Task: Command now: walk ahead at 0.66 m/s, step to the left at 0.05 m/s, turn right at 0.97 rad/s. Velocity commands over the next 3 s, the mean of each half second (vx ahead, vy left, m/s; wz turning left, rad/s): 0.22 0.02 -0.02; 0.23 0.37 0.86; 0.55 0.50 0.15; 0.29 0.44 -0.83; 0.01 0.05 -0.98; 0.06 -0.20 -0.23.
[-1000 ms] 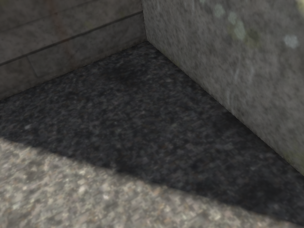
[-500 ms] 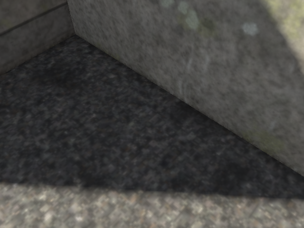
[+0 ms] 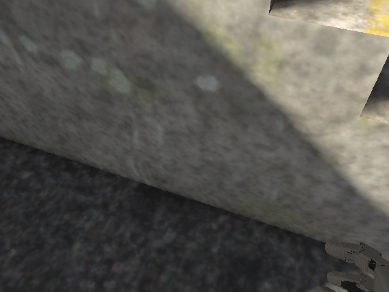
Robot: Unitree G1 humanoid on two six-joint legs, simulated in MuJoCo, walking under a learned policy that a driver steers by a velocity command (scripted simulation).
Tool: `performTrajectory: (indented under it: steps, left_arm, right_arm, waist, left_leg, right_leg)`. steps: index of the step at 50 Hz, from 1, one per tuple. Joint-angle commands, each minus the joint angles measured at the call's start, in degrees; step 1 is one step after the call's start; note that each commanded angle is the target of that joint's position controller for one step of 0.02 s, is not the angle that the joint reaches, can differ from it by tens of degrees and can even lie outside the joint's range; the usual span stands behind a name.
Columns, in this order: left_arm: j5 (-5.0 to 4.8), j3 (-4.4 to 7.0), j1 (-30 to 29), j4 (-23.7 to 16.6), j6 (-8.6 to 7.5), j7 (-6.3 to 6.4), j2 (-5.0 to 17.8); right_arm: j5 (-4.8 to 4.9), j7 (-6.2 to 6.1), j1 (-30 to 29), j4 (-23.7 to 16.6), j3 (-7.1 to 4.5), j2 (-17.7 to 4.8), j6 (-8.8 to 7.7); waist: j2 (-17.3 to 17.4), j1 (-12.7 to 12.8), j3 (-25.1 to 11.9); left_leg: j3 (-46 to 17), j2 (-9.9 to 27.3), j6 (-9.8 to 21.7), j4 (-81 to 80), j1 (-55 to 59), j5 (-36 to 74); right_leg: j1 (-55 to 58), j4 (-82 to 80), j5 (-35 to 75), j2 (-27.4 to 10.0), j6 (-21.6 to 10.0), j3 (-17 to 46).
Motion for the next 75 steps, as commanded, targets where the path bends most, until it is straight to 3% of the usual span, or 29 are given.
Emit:
performTrajectory:
  steps: [1, 5, 8, 11, 12, 13, 14, 15, 16, 18, 21, 28, 29, 30, 31, 32, 34, 37, 42, 48, 54, 56, 57, 58, 60, 64, 70, 72, 75]
  left_arm:
    - [-0.48, 1.46, -10.35, -9.16, -3.02, 2.24, 8.64]
    - [-1.19, 0.37, -8.95, -5.50, -0.50, 5.27, 6.23]
    - [-0.59, 0.44, -3.89, -3.32, -1.01, 5.79, 6.47]
    - [-0.32, 0.79, -8.42, -3.55, -1.77, 7.18, 6.49]
    - [0.58, -0.51, -15.13, -5.18, -1.97, 6.81, 3.38]
    - [3.98, -2.57, -15.44, -7.23, -1.57, 6.62, -3.43]
    - [2.69, -3.78, -2.72, -5.87, -1.68, 4.45, -1.94]
    - [2.50, -2.63, -4.07, -5.28, -1.70, 3.46, 6.37]
    - [3.42, -2.12, -10.21, -6.58, -1.53, 3.23, 9.63]
    - [5.06, -3.18, -18.40, -10.35, 0.65, 3.72, 5.88]
    - [3.97, -4.14, -20.88, -13.42, 2.61, 5.82, 3.01]
    - [0.03, -2.93, -24.37, -12.27, 2.49, 6.70, 4.31]
    - [-1.56, -1.50, -10.26, -8.17, 1.35, 8.02, 8.35]
    - [0.28, -0.06, -10.05, -6.60, 0.38, 8.13, 11.00]
    - [5.31, 0.19, -9.00, -6.79, 0.38, 9.07, 13.24]
    - [5.67, 0.96, -11.17, -5.73, -0.09, 10.26, 14.15]
    - [1.84, 0.76, -20.89, -6.48, -1.21, 10.63, 11.36]
    - [0.58, 0.43, -19.25, -6.20, -0.55, 10.34, 10.44]
    - [1.62, 1.38, -8.45, -4.90, 1.16, 9.37, 13.52]
    - [0.71, 5.38, -2.40, -3.74, 0.76, 10.32, 20.55]
    - [0.61, 7.18, -11.25, -5.56, 1.52, 10.00, 23.42]
    - [1.08, 4.84, -12.59, -5.88, 1.97, 10.08, 16.56]
    - [1.44, 3.46, -12.48, -7.12, 2.89, 9.64, 13.14]
    - [2.64, 2.16, -16.16, -12.57, 2.33, 8.83, 9.84]
    - [-0.87, 1.17, -19.94, -12.63, 0.68, 6.61, 12.65]
    - [1.18, 1.01, -9.53, -3.24, 1.03, 5.12, 12.95]
    - [-1.41, -0.07, -12.68, -4.78, 1.07, 4.21, 11.10]
    - [-1.19, 0.47, -10.58, -5.10, 1.13, 4.45, 11.79]
    - [0.14, 3.38, 14.80, 1.84, 1.09, 6.76, 13.94]
  right_arm:
    - [-1.81, -0.55, -0.38, -5.70, -2.50, -9.26, 0.02]
    - [-2.62, -0.42, -7.91, -7.44, -0.35, -0.96, 1.46]
    - [-1.37, 0.09, -14.89, -8.87, -0.58, -0.90, 0.22]
    - [-2.99, 0.55, 11.35, -0.89, -3.10, -6.65, -3.63]
    - [-3.67, 0.04, 23.12, 3.18, -3.83, -7.55, -3.85]
    - [-5.50, 0.04, 26.54, 5.19, -3.47, -9.32, -3.85]
    - [-7.31, 0.03, 17.63, 2.94, -3.29, -11.17, -3.62]
    - [-5.79, -0.60, 11.32, -0.55, -4.39, -11.86, -1.80]
    - [-4.21, -1.82, 6.30, -3.02, -3.86, -10.20, 0.80]
    - [-1.63, -3.12, 2.73, -3.70, -2.64, -10.68, 4.80]
    - [-1.55, -3.18, 2.89, -3.33, -3.50, -12.29, 6.74]
    - [-0.39, -4.14, 5.64, -5.76, -5.84, -11.87, 9.12]
    - [0.73, -0.15, 4.22, -7.57, -4.54, -10.78, 10.01]
    - [1.12, 2.26, 9.14, -6.24, -3.40, -5.03, 10.41]
    - [-1.26, 2.94, 7.43, -8.88, -2.13, -2.25, 9.70]
    - [-1.81, 3.78, 6.07, -10.17, -3.64, -10.39, 8.86]
    - [-3.84, 3.19, 12.16, -8.65, -5.55, -15.71, 10.35]
    - [-3.76, 1.97, 15.23, -6.88, -4.54, -12.60, 12.68]
    - [-1.21, 2.68, 6.68, -10.48, -1.84, -8.38, 13.85]
    - [-1.45, 4.26, 2.55, -12.98, -1.11, -7.63, 14.13]
    - [-0.42, 6.30, 13.59, -6.68, -1.88, -7.87, 12.44]
    - [-0.95, 6.87, 24.52, 1.19, -2.15, -7.60, 11.71]
    - [-1.75, 7.71, 28.22, 3.32, -2.43, -9.58, 11.17]
    - [-3.10, 8.25, 29.21, 1.19, -4.17, -20.92, 9.99]
    - [-1.05, 6.95, 21.09, -1.16, -3.43, -16.17, 7.86]
    - [-2.58, 3.88, 9.72, -2.78, -1.03, -8.02, 7.35]
    - [-3.56, 3.08, 12.86, -0.01, -1.11, -8.59, 7.03]
    - [-3.87, 3.08, 13.52, 0.33, -1.33, -9.09, 8.00]
    - [-6.35, 2.12, 8.45, -3.75, -2.31, -11.71, 9.48]
  waist:
    - [2.99, -6.43, 0.00]
    - [-6.26, -1.70, -3.27]
    - [-7.49, 4.34, -4.14]
    - [-8.48, -7.38, -11.16]
    - [-5.17, -13.62, -17.43]
    - [10.57, -10.37, -21.66]
    - [13.11, -2.52, -33.17]
    - [9.82, -4.27, -36.64]
    - [2.37, -5.02, -33.22]
    - [-7.68, -2.49, -20.38]
    - [-0.27, -0.67, -11.77]
    - [12.51, -3.83, -13.54]
    - [14.97, 1.82, -15.62]
    - [2.49, -1.08, -15.23]
    - [-6.93, -0.64, -15.50]
    - [-9.01, -1.38, -11.89]
    - [-8.42, -7.54, -6.61]
    - [-1.26, -8.71, -6.62]
    - [-9.48, -4.46, -4.35]
    - [-18.11, -2.50, -2.36]
    - [-18.58, -10.19, -2.72]
    - [-5.86, -13.86, -2.22]
    - [8.53, -15.02, 0.37]
    - [30.49, -13.31, -0.38]
    - [23.05, -10.08, 0.06]
    - [9.45, -3.40, -1.65]
    - [4.89, -4.67, 3.86]
    - [4.04, -3.31, 2.52]
    - [-3.84, 8.53, -7.96]
  left_leg:
    - [1.29, 1.36, -3.29, -13.55, -10.06, 5.39]
    - [11.47, -4.13, -6.59, -41.02, 1.86, 23.64]
    - [11.57, -4.04, -6.02, -52.04, 1.31, 32.70]
    - [14.47, -8.06, -4.54, -63.62, 22.42, 51.33]
    - [7.64, -1.38, -0.50, -64.88, 35.64, 62.20]
    - [-7.50, 10.92, 4.19, -50.77, 51.38, 95.75]
    - [-25.44, 22.87, 18.63, -47.68, 58.17, 97.00]
    - [-26.86, 21.68, 21.36, -50.58, 54.73, 78.51]
    - [-23.12, 18.35, 18.64, -53.09, 44.78, 58.18]
    - [-21.83, 12.55, 14.89, -60.75, 18.25, 25.48]
    - [-12.96, 2.65, 11.22, -66.83, -4.33, 21.65]
    - [-20.56, 3.37, 4.81, -65.05, 4.68, -3.00]
    - [-13.13, -3.59, 4.24, -58.95, -4.81, -5.67]
    - [-5.36, -9.82, 1.63, -38.26, -17.55, -9.61]
    - [-8.70, -9.44, -0.89, -18.77, -29.51, -17.94]
    - [-7.82, -3.99, -4.12, -10.50, -33.94, -10.26]
    - [-5.56, -2.16, -4.60, -1.67, -28.14, -0.55]
    - [0.20, -3.58, -4.49, 10.36, -17.44, 10.57]
    - [0.98, -0.20, -5.53, -2.46, -20.30, 14.55]
    - [3.70, 5.46, -5.15, -20.20, -16.18, 5.28]
    - [13.87, 3.02, -1.15, -41.89, 11.43, 0.40]
    - [15.48, -2.57, 2.71, -54.43, 21.02, -0.52]
    - [9.94, -3.12, 4.97, -55.44, 29.63, 6.33]
    - [-18.11, 8.44, 14.83, -60.43, 33.06, 10.87]
    - [-23.52, 13.44, 17.97, -67.20, 28.16, -0.43]
    - [-3.81, 8.49, 13.16, -68.61, 18.45, 3.49]
    - [9.12, 7.16, 10.78, -74.71, 16.27, 6.89]
    - [11.54, 6.49, 9.27, -68.10, 21.60, 31.70]
    - [16.61, 1.05, 1.91, -35.54, 16.92, 50.77]
  right_leg:
    - [3.81, -23.66, 17.70, -14.44, -9.76, 27.68]
    - [-3.17, -15.89, 31.93, -4.25, -0.62, 8.29]
    - [3.94, -15.81, 29.73, -8.98, 1.41, 11.77]
    - [3.20, 7.38, 41.31, -2.79, 7.62, 5.84]
    - [-3.89, 24.13, 28.07, -1.56, 9.63, 5.37]
    - [-25.09, 46.24, -27.29, 1.42, 11.28, 3.72]
    - [-33.15, 62.03, -23.60, -1.28, 12.72, 13.00]
    - [-33.26, 67.60, -17.51, -4.12, 12.93, 14.34]
    - [-32.30, 66.25, -12.15, -6.28, 12.47, 14.35]
    - [-26.84, 57.24, -5.59, -5.92, 12.55, 11.17]
    - [-12.42, 33.51, -7.12, -2.40, 11.74, 4.06]
    - [-4.10, 5.30, 0.11, -0.51, 10.09, 6.23]
    - [12.18, -10.50, 5.77, -5.04, 6.86, 6.84]
    - [24.55, -12.60, 7.67, -17.79, 3.17, 18.24]
    - [21.48, -22.51, -3.85, -38.44, -4.47, 41.61]
    - [12.25, -28.95, -9.87, -42.87, -8.08, 46.30]
    - [7.54, -23.15, -1.57, -31.56, -0.51, 26.69]
    - [-0.48, -17.80, 17.46, -22.83, 4.52, 7.67]
    - [5.19, -18.79, 4.62, -25.20, 3.40, 5.16]
    - [11.77, -25.92, -6.77, -35.57, 3.72, 8.36]
    - [1.41, -24.09, -4.64, -30.82, 7.02, -4.95]
    - [-3.81, -5.43, -1.99, -24.55, 6.46, -9.73]
    - [-18.61, 14.68, -13.67, -19.47, 6.90, -10.42]
    - [-40.79, 28.88, -25.35, -8.97, 8.97, -8.37]
    - [-43.46, 33.72, -14.99, -15.08, 7.03, 0.63]
    - [-25.46, 24.31, 7.33, -16.99, 10.12, -1.71]
    - [-10.08, 7.72, 13.75, -12.41, 6.75, -2.81]
    - [-7.34, 5.12, 10.62, -10.60, 5.07, -4.42]
    - [16.23, -4.65, 12.64, -8.28, 4.17, -2.42]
